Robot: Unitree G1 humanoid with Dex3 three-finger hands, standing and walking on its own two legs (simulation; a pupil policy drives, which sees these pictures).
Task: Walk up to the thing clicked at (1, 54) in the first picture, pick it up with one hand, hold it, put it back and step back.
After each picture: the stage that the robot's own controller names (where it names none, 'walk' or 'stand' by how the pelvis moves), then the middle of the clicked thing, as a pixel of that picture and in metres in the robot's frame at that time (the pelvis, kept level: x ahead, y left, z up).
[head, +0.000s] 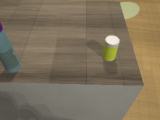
stand; (3, 49) +0.51 +0.35 +0.02
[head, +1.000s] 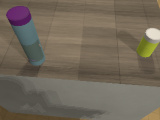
walk; (29, 40) +0.48 +0.21 +0.05
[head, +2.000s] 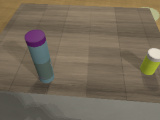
stand; (41, 59) +0.45 +0.18 +0.02
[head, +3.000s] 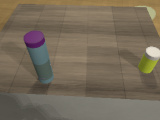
stand; (41, 60) +0.45 +0.18 +0.02
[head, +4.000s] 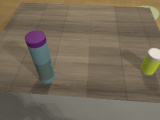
stand; (42, 60) +0.45 +0.18 +0.02
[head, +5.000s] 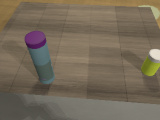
stand; (42, 60) +0.44 +0.18 +0.02
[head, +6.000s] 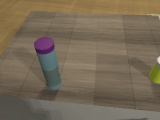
rise first; (50, 66) +0.43 +0.16 +0.02
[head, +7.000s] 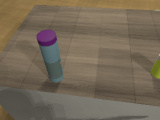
go down; (52, 58) +0.46 +0.16 +0.02
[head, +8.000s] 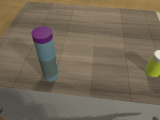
go down; (47, 57) +0.46 +0.15 +0.03
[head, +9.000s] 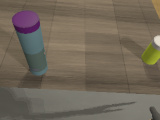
go down; (33, 48) +0.44 +0.15 +0.07
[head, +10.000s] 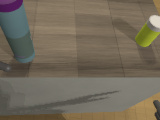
close in; (17, 31) +0.46 +0.16 +0.10
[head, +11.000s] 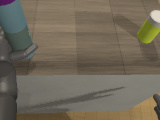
close; (15, 27) +0.48 +0.16 +0.11
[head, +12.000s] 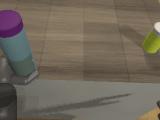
lift; (19, 54) +0.39 +0.18 +0.10
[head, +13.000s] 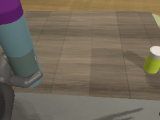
lift; (20, 50) +0.31 +0.16 +0.24
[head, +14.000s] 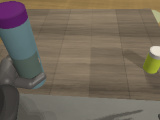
hold; (24, 53) +0.32 +0.16 +0.21
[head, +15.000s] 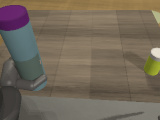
hold; (26, 55) +0.32 +0.16 +0.20
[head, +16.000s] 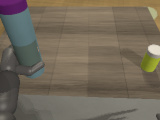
crouch; (24, 42) +0.38 +0.17 +0.20
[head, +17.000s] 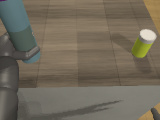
lower; (19, 28) +0.46 +0.16 +0.16
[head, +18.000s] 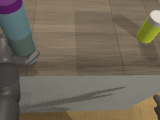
lower; (18, 33) +0.45 +0.15 +0.10
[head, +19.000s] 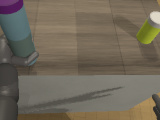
lower; (18, 34) +0.45 +0.15 +0.10
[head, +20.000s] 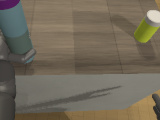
lower; (15, 31) +0.46 +0.16 +0.11
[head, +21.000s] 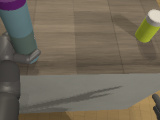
lower; (21, 31) +0.46 +0.14 +0.10
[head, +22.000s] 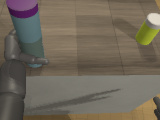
open; (30, 37) +0.45 +0.13 +0.10
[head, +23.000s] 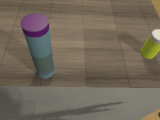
sink last; (41, 51) +0.42 +0.12 +0.07
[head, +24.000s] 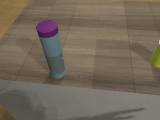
stand; (53, 52) +0.45 +0.14 +0.07
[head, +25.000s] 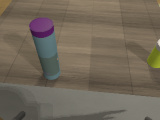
stand; (47, 52) +0.43 +0.14 +0.08
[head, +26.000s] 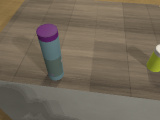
stand; (52, 55) +0.44 +0.14 +0.04
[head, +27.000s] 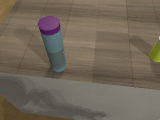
walk; (54, 47) +0.47 +0.12 +0.03
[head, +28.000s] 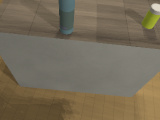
walk; (66, 9) +0.66 +0.09 +0.03
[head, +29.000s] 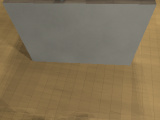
walk; out of the picture +1.00 +0.17 +0.04
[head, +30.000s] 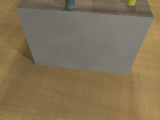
stand; out of the picture +1.07 +0.10 +0.02
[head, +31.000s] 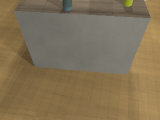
stand; out of the picture +1.06 +0.10 +0.01
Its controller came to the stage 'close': yes
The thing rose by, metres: 0.20
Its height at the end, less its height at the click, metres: +0.00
